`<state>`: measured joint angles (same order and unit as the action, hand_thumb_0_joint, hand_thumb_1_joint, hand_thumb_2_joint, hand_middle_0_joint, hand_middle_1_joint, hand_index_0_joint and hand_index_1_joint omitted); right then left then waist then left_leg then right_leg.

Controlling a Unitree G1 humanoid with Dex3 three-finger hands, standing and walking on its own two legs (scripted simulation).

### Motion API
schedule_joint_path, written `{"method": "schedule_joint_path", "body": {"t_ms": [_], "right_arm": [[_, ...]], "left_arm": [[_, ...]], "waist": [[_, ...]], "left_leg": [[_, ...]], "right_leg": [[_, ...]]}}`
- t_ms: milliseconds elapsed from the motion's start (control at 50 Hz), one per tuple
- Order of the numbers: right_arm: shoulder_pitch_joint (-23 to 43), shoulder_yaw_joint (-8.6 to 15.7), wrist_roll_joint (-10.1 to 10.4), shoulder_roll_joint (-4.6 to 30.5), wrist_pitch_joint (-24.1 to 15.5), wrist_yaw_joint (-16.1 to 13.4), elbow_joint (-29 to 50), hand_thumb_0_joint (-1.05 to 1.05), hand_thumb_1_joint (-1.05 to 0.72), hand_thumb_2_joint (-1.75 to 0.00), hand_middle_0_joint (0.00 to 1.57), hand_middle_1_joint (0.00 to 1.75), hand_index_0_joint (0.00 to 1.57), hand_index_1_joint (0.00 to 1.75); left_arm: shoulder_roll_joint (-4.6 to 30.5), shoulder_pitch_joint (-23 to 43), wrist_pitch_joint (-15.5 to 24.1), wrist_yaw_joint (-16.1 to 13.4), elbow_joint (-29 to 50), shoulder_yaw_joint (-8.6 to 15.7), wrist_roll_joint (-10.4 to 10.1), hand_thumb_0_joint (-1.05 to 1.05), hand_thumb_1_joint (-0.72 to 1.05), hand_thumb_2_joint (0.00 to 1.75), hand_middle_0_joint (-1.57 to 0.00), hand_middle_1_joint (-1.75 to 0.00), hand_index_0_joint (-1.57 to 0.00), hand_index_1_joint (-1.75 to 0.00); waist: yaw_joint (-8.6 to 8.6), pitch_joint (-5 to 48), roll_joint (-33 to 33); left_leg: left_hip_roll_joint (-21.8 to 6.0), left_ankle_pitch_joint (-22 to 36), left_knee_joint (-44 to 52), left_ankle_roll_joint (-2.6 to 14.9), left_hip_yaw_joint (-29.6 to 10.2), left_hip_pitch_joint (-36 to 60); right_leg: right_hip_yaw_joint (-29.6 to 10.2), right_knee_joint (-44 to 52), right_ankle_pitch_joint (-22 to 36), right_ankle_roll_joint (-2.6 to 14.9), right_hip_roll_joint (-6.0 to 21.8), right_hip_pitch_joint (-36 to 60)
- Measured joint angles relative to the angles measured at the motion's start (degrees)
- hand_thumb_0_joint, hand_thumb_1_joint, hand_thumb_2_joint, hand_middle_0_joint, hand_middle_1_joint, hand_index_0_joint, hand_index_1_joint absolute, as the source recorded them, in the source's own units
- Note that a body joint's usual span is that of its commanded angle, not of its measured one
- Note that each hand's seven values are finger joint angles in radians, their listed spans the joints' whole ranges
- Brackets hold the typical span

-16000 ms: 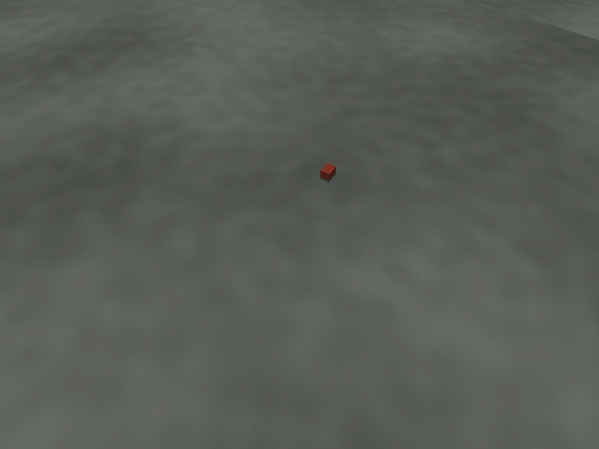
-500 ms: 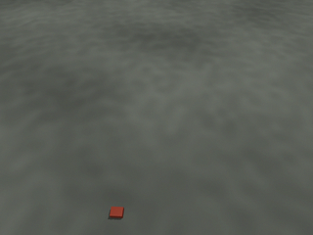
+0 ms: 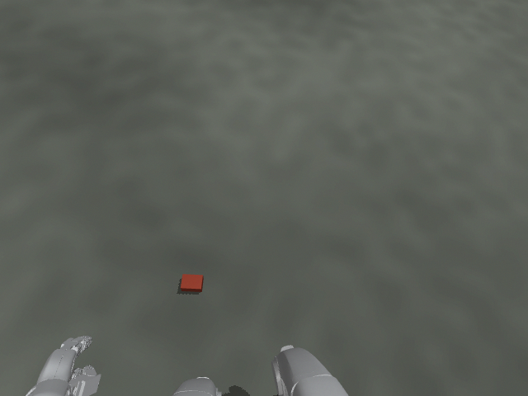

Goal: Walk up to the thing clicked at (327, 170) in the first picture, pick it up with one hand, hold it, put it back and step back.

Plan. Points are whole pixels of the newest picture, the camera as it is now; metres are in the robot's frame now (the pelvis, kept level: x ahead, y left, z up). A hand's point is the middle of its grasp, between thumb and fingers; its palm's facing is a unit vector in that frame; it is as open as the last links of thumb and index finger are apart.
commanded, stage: walk up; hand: left
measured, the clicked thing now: (192, 283) +0.48 +0.20 -0.74
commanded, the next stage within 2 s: none
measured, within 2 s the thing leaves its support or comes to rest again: neither
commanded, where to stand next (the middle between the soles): +0.11 -0.04 m, yaw +0 degrees
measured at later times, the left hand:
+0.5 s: hand out of the picture +0.00 +0.23 -0.13, palm faces -0.02 -0.91 -0.41, open 7.4 cm
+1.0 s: hand out of the picture -0.21 +0.23 -0.16, palm faces -0.04 -0.92 -0.38, open 7.4 cm
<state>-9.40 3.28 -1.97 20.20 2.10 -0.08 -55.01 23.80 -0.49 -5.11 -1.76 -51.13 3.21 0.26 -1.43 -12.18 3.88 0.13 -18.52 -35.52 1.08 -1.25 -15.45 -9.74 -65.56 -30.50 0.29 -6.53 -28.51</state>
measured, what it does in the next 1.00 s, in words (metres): walks backwards: right foot, then left foot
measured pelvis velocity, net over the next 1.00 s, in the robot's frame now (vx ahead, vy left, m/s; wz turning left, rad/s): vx -0.25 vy -0.04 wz -0.06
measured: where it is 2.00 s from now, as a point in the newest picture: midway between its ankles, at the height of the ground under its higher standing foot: outside the picture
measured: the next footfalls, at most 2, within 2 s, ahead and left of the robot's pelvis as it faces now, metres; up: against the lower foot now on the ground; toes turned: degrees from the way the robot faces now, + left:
right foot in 0.26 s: -0.06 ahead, -0.14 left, +0.00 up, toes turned -2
left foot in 0.62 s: -0.19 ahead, +0.09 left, +0.00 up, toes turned -4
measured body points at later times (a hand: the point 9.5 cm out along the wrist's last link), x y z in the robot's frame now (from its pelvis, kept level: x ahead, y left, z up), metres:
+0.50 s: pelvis -0.12 -0.03 +0.00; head -0.06 -0.05 +0.44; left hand +0.00 +0.27 -0.10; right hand -0.02 -0.35 -0.13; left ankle -0.15 +0.10 -0.66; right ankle -0.10 -0.14 -0.73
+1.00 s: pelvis -0.25 -0.04 +0.00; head -0.24 -0.04 +0.45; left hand -0.20 +0.28 -0.13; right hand -0.16 -0.36 -0.11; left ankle -0.19 +0.08 -0.72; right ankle -0.29 -0.17 -0.73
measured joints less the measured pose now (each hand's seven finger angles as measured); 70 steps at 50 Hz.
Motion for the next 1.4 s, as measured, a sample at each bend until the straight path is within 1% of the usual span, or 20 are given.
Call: {"method": "schedule_joint_path", "body": {"t_ms": [60,140,280,360,440,560,620,660,720,780,840,920,960,1020,1080,1160,1200,1240,1340,1400], "right_arm": [[-0.32,-0.13,0.08,-0.44,-0.36,-0.77,1.16,0.0,-0.9,-0.9,0.2,0.3,0.21,0.3],[0.32,-0.27,0.41,-0.3,-0.89,-1.4,3.29,0.0,-0.9,-0.9,0.21,0.3,0.21,0.3],[3.09,-0.49,0.84,2.06,0.06,-1.04,5.72,0.0,-0.9,-0.9,0.21,0.3,0.21,0.3],[3.78,-0.1,1.77,2.65,1.1,-1.87,5.11,0.0,-0.9,-0.9,0.2,0.3,0.21,0.3],[2.08,-0.56,2.19,3.33,0.21,-2.2,5.51,0.0,-0.91,-0.9,0.2,0.3,0.21,0.3],[0.35,-0.68,1.33,3.0,-0.04,-2.07,5.79,0.0,-0.91,-0.9,0.2,0.3,0.21,0.3],[0.05,-0.54,0.97,2.57,-0.52,-1.54,5.82,0.0,-0.91,-0.9,0.2,0.3,0.21,0.3],[0.5,-0.51,0.41,1.25,-0.66,-1.14,5.24,0.0,-0.91,-0.9,0.2,0.3,0.21,0.3],[0.03,-1.01,-0.06,0.51,-0.89,-0.35,5.14,0.0,-0.91,-0.9,0.2,0.3,0.21,0.3],[-0.36,-1.25,-0.21,-0.31,-1.18,-0.68,4.8,0.0,-0.9,-0.9,0.21,0.3,0.21,0.3],[-0.27,-0.99,-0.46,-0.27,-1.56,-0.4,5.02,0.0,-0.9,-0.9,0.21,0.3,0.21,0.3],[0.19,-0.72,-0.91,0.55,-1.73,0.5,6.02,0.0,-0.9,-0.9,0.21,0.3,0.21,0.3],[0.39,-0.47,-0.68,1.45,-1.37,0.75,6.11,0.0,-0.9,-0.9,0.21,0.3,0.21,0.3],[-0.84,0.1,0.04,2.13,-0.36,0.48,4.53,0.0,-0.9,-0.9,0.2,0.3,0.21,0.3],[-2.72,0.39,0.79,2.97,-0.41,0.77,2.51,0.0,-0.91,-0.9,0.2,0.3,0.21,0.3],[-5.24,0.41,0.65,3.16,-0.86,1.22,0.15,0.0,-0.91,-0.9,0.2,0.3,0.2,0.3],[-5.95,0.36,0.53,2.75,-1.36,1.41,-0.82,0.0,-0.91,-0.9,0.2,0.3,0.2,0.3],[-5.48,0.32,0.27,1.46,-2.09,1.25,-1.71,0.01,-0.91,-0.9,0.2,0.3,0.2,0.3],[-4.53,-0.69,-0.02,-1.05,-3.78,1.29,-0.85,0.01,-0.91,-0.9,0.2,0.3,0.21,0.3],[-3.59,-1.13,0.03,-1.32,-4.09,1.1,-0.49,0.0,-0.9,-0.9,0.2,0.3,0.21,0.3]], "left_arm": [[-0.31,-1.95,0.13,0.31,0.61,0.23,0.11,0.01,0.91,0.9,-0.2,-0.3,-0.2,-0.3],[-0.5,-4.43,0.01,0.64,1.16,0.58,0.42,0.01,0.91,0.9,-0.2,-0.3,-0.2,-0.3],[-1.52,-6.73,1.26,1.47,1.03,1.47,1.18,0.01,0.91,0.9,-0.2,-0.3,-0.2,-0.3],[-3.19,-8.61,1.63,2.07,2.04,0.83,1.3,0.01,0.91,0.9,-0.2,-0.3,-0.2,-0.3],[-4.22,-9.01,1.39,1.49,3.97,0.56,1.42,0.01,0.9,0.9,-0.2,-0.3,-0.21,-0.3],[-3.67,-7.19,1.99,0.62,8.51,0.38,1.59,0.01,0.9,0.9,-0.2,-0.3,-0.21,-0.3],[-2.77,-6.39,1.73,0.81,9.36,0.11,1.14,0.01,0.9,0.9,-0.2,-0.3,-0.21,-0.3],[-1.88,-5.84,1.16,0.86,8.42,0.26,0.82,0.01,0.9,0.9,-0.2,-0.3,-0.21,-0.3],[-1.94,-6.46,0.11,0.64,5.97,0.74,0.79,0.01,0.9,0.9,-0.2,-0.3,-0.2,-0.3],[-1.37,-8.24,0.56,0.88,4.54,1.35,0.31,0.01,0.91,0.9,-0.2,-0.3,-0.2,-0.3],[-1.01,-10.8,1.55,1.65,3.02,1.52,0.43,0.01,0.91,0.9,-0.2,-0.3,-0.2,-0.3],[-0.69,-13.9,2.78,2.43,-0.36,1.08,0.72,0.01,0.91,0.9,-0.2,-0.3,-0.2,-0.3],[-1.21,-14.66,3.92,2.2,-2.38,1.21,1.09,0.01,0.91,0.9,-0.2,-0.3,-0.2,-0.3],[-2.55,-15.92,4.84,2.17,-3.91,0.92,1.91,0.01,0.91,0.9,-0.2,-0.3,-0.2,-0.3],[-3.74,-16.42,5.47,2.09,-4.4,0.56,1.79,0.01,0.9,0.9,-0.2,-0.3,-0.21,-0.3],[-4.14,-15.76,6.17,2.26,-3.75,0.48,1.82,0.01,0.9,0.9,-0.2,-0.3,-0.21,-0.3],[-3.72,-14.87,6.14,2.37,-3.22,0.42,1.61,0.01,0.9,0.9,-0.2,-0.3,-0.21,-0.3],[-2.81,-13.74,5.67,2.24,-3.04,0.34,1.11,0.01,0.9,0.9,-0.2,-0.3,-0.21,-0.3],[-1.32,-11.19,4.49,1.87,-4.07,0.27,-0.12,0.01,0.9,0.9,-0.2,-0.3,-0.2,-0.3],[-1.11,-9.93,5.13,1.91,-4.05,0.23,-0.29,0.01,0.91,0.9,-0.2,-0.3,-0.2,-0.3]], "waist": [[0.36,0.03,-0.62],[0.83,-0.28,-1.35],[1.69,0.17,-4.56],[2.2,1.39,-5.41],[2.73,2.79,-5.47],[2.89,2.05,-4.56],[2.42,1.61,-3.56],[3.1,0.6,-0.75],[2.09,1.5,-1.49],[2.44,2.95,-1.16],[2.63,4.12,-1.29],[2.65,5.67,-2.0],[2.69,5.96,-3.61],[2.93,7.23,-5.71],[3.42,8.19,-6.61],[3.26,8.96,-6.98],[3.0,8.8,-6.37],[3.17,7.68,-3.88],[2.04,7.92,-2.36],[1.56,7.81,-2.61]], "left_leg": [[-0.87,1.97,1.98,0.1,0.55,-0.31],[-1.84,3.21,1.91,-0.11,1.68,-1.51],[-4.52,3.03,-4.43,-2.29,2.32,-6.91],[2.11,-10.33,-20.26,-1.43,-4.58,-11.03],[5.51,-11.49,-29.53,-1.88,-5.82,-10.92],[3.24,-12.54,-17.16,-2.26,-2.69,-3.84],[1.92,-5.52,-4.56,-1.14,-0.72,0.98],[3.23,-2.8,-3.43,0.2,0.92,1.33],[1.4,-1.41,-3.13,0.84,-0.04,0.26],[-0.12,1.64,0.24,0.48,0.13,0.13],[-1.25,3.68,2.23,0.34,0.69,-0.3],[-2.57,4.11,1.19,0.19,2.25,-2.03],[-3.88,3.47,-1.44,-0.66,2.23,-3.58],[-2.04,-5.1,-6.71,-1.14,-2.23,-5.4],[0.6,-5.86,-11.08,-1.6,-5.32,-5.96],[0.28,-6.75,-8.08,-1.98,-4.5,-3.63],[-0.15,-4.63,-1.88,-1.8,-3.03,-0.9],[1.47,3.4,2.14,-1.13,-1.57,1.07],[1.04,3.8,3.98,-0.02,-1.06,1.39],[0.3,4.34,5.08,-0.51,-1.16,1.71]], "right_leg": [[0.74,-3.16,0.53,-1.26,-0.6,1.75],[2.08,4.6,-0.01,-2.59,1.31,6.87],[7.39,28.95,8.15,-0.16,4.26,16.28],[7.54,27.74,9.2,1.04,5.01,14.35],[7.95,29.53,11.91,1.18,6.13,12.98],[10.66,27.99,14.05,1.06,7.2,9.23],[11.89,25.03,14.19,0.42,7.94,6.53],[9.62,22.48,12.23,0.24,8.57,5.22],[4.75,8.14,1.06,0.33,2.67,2.33],[2.3,-1.31,1.75,0.24,0.2,2.09],[2.89,4.9,2.74,-0.94,2.03,6.92],[5.77,24.11,0.83,-0.88,5.43,16.1],[7.3,33.8,8.27,-0.27,5.18,20.13],[8.0,33.54,10.55,0.07,4.41,19.77],[8.22,34.41,11.08,-0.08,5.27,20.06],[9.62,35.16,11.31,-0.91,6.54,20.27],[10.35,34.22,10.62,-1.52,7.52,20.01],[9.41,31.93,9.51,-1.9,9.55,19.47],[8.39,21.99,1.01,0.71,7.19,14.72],[9.63,26.99,3.05,1.0,7.11,14.98]]}}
